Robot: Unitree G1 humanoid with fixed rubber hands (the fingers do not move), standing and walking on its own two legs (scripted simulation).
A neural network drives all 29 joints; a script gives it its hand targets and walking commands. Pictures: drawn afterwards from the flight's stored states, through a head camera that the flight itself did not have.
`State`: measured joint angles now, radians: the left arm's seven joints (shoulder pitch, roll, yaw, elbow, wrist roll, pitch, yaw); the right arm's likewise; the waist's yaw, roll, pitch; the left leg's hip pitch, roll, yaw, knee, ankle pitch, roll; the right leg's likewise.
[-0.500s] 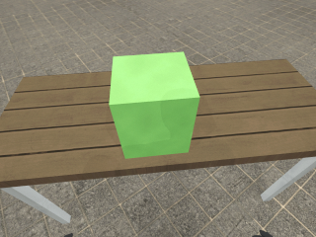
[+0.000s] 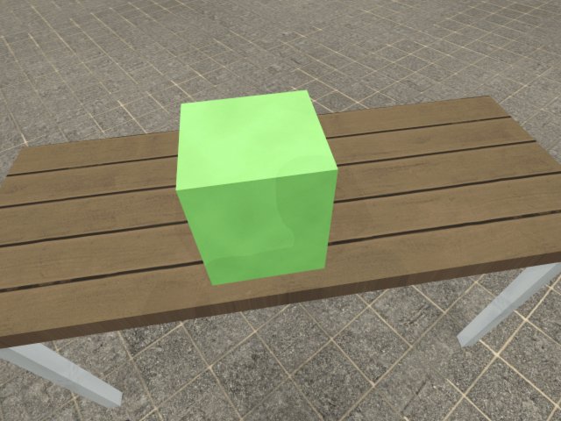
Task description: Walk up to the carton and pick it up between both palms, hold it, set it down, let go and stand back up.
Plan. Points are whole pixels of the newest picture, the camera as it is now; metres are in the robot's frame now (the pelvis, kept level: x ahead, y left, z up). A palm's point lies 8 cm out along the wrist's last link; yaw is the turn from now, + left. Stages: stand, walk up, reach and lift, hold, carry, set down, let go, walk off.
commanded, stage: walk up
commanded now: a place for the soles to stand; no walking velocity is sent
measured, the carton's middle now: (257, 191) +0.48 +0.07 +0.04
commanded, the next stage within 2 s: stand in 0.18 s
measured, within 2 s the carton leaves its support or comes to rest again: neither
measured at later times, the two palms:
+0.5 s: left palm out of the picture +0.10 +0.26 -0.10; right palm out of the picture +0.05 -0.27 -0.10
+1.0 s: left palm (145, 374) +0.20 +0.23 -0.07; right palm (488, 417) +0.16 -0.26 -0.07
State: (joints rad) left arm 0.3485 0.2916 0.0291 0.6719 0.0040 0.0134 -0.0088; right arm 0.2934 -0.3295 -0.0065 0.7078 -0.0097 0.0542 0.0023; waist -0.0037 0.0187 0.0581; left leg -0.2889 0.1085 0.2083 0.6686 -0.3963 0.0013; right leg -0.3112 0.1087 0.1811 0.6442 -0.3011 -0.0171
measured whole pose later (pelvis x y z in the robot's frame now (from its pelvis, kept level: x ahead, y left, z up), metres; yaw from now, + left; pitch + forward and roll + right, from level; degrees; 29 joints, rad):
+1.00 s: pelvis +0.01 +0.00 +0.01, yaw +2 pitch -4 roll +0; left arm 0.06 0.21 0.02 0.45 0.10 0.43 0.01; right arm 0.14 -0.24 -0.09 0.70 -0.01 -0.03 0.07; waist -0.04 -0.03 0.10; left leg -0.19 0.04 0.09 0.58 -0.32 0.00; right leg -0.20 0.02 0.03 0.56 -0.29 0.00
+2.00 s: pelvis +0.03 +0.01 +0.02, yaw +2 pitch -3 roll +0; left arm 0.29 0.21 -0.03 0.31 -0.13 -0.09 0.11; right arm 0.34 -0.16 -0.01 0.35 0.13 -0.19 0.05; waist 0.04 -0.03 0.03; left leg -0.08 0.02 0.09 0.32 -0.20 0.01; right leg -0.10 0.00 0.02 0.33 -0.18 0.00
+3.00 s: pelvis +0.03 +0.00 +0.03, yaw +3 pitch +1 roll +0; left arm -0.11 0.22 0.13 0.10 -0.19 0.33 0.04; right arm -0.10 -0.25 0.00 0.18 0.28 0.11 -0.06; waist 0.06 -0.01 0.00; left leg -0.13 0.03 0.08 0.29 -0.17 0.00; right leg -0.14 0.01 0.01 0.28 -0.16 -0.01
